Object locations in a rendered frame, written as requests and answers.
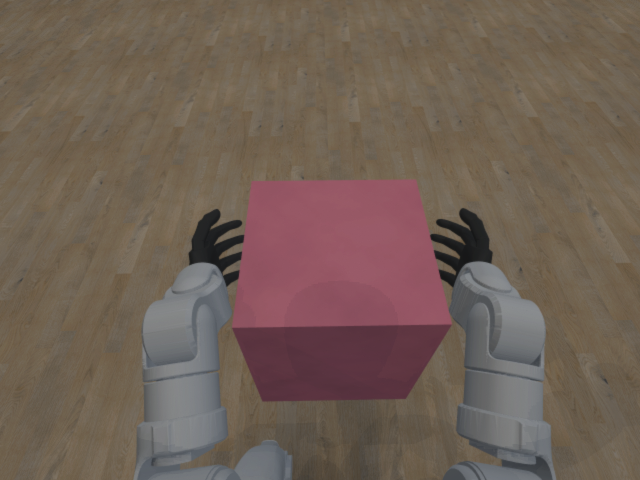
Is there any carton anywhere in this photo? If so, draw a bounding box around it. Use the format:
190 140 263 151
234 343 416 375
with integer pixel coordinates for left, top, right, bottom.
232 179 452 402

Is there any right robot hand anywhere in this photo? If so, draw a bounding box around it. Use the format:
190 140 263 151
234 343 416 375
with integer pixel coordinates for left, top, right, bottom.
430 208 493 287

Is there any left robot hand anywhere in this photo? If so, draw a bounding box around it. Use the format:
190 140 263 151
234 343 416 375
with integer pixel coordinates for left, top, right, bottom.
189 209 244 287

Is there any robot left thigh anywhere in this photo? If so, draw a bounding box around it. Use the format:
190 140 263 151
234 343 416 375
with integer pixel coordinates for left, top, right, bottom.
234 445 292 480

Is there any robot right forearm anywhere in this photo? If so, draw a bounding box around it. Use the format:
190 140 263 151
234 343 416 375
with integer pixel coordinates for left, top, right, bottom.
449 261 556 480

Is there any robot left forearm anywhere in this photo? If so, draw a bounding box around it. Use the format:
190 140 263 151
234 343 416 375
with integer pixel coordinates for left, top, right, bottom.
133 263 232 480

